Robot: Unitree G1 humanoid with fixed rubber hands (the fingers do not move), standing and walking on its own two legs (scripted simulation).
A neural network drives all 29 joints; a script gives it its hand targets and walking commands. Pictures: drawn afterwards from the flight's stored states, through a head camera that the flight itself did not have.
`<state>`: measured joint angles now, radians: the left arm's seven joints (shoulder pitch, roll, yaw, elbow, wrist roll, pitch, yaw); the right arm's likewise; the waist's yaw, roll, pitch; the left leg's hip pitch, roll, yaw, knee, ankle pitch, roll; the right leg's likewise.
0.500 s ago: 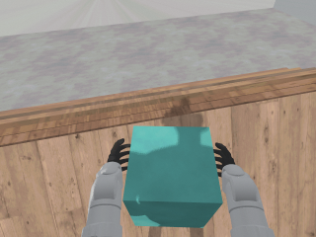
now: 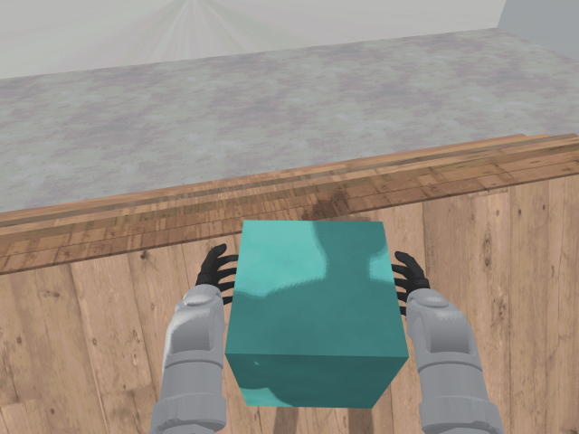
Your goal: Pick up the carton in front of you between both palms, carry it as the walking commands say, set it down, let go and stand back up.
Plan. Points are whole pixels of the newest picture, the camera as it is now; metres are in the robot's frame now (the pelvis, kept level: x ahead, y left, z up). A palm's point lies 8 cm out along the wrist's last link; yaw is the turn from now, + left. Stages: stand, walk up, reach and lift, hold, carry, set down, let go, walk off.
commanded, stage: hold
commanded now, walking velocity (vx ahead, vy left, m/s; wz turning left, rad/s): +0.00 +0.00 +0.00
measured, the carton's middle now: (311, 318) +0.30 +0.00 -0.02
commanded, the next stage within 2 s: carry in 0.46 s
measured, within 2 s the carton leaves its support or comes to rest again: neither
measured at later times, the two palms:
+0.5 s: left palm (210, 290) +0.30 +0.15 +0.06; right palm (416, 294) +0.29 -0.15 +0.05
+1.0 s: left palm (208, 229) +0.42 +0.17 +0.07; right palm (385, 221) +0.43 -0.13 +0.07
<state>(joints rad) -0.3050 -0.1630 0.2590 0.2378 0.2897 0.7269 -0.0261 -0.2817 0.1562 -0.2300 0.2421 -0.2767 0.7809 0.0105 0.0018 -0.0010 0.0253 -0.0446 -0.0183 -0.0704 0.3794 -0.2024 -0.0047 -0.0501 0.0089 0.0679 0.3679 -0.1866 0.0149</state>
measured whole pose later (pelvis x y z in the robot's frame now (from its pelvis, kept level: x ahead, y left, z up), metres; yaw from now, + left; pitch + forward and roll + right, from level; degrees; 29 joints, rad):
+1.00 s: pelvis +0.17 +0.01 -0.02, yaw -1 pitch +7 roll +1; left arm -0.05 -0.13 0.09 -0.43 0.06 1.14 0.11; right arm -0.08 0.13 -0.06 -0.37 -0.06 1.18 -0.12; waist 0.02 -0.06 -0.17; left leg -0.30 0.00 0.17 0.55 -0.34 0.04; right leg -0.28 -0.08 -0.06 0.75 -0.46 0.03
